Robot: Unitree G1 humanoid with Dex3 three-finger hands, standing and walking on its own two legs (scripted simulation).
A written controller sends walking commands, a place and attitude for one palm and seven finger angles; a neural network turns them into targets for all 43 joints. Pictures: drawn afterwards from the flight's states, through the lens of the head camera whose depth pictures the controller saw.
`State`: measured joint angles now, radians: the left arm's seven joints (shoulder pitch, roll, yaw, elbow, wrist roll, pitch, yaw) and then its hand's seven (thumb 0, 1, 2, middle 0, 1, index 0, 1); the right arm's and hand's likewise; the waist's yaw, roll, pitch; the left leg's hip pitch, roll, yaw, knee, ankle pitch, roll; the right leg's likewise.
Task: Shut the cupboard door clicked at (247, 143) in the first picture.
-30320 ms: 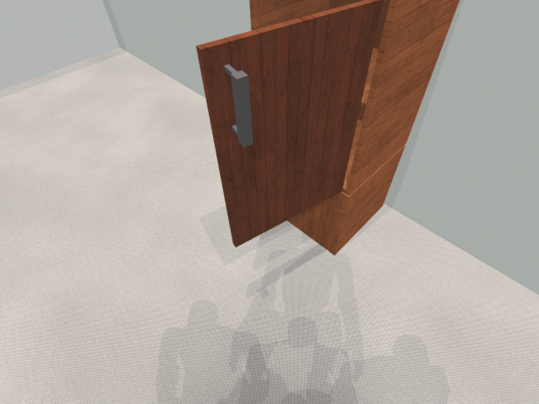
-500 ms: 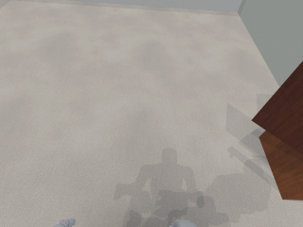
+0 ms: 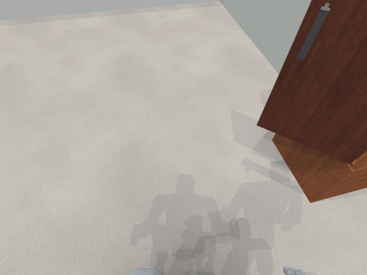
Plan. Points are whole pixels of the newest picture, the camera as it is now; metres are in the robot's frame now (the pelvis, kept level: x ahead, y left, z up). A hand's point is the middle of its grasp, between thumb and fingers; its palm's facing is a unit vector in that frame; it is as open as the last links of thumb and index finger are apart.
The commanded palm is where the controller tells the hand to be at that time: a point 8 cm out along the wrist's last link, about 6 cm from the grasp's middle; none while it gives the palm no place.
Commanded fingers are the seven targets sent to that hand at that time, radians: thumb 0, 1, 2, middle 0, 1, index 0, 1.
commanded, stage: turn to face it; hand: left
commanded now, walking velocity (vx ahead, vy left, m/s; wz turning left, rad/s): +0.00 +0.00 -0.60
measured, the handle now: (313, 32) +0.76 -0.33 +0.14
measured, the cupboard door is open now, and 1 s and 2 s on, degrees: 45 45 45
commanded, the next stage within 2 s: take the last steps up to it in 0.66 s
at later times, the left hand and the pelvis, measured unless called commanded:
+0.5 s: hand (132, 255) +0.18 +0.14 -0.15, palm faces -0.29 -0.91 -0.29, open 7.4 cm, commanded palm none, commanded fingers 0.00 0.90 0.90 -0.20 -0.30 -0.20 -0.30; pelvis +0.01 -0.02 -0.01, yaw -17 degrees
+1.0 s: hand (136, 255) +0.18 +0.13 -0.16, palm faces -0.41 -0.90 -0.16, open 7.4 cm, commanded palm none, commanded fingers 0.00 0.90 0.90 -0.20 -0.30 -0.20 -0.30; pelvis +0.05 -0.02 +0.01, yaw -26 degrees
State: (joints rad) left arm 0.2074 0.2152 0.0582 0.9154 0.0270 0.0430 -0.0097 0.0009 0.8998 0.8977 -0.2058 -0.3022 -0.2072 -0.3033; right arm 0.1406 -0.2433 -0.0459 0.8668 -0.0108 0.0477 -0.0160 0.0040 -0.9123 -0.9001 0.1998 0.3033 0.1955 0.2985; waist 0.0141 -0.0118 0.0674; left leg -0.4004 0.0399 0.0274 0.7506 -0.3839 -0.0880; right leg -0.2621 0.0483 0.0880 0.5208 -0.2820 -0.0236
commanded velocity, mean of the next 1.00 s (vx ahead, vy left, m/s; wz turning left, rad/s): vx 0.08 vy -0.04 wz -0.34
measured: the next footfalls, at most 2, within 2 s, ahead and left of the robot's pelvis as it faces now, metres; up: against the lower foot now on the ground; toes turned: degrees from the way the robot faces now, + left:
left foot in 0.04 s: +0.06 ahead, +0.13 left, +0.00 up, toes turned +1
right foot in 0.42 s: +0.01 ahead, -0.14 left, +0.00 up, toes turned -19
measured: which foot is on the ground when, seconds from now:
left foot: up 0.00-0.02, down 0.04-0.40, up 0.42-0.76, down 0.78-1.00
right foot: down 0.00-0.06, up 0.08-0.40, down 0.42-0.80, up 0.82-1.00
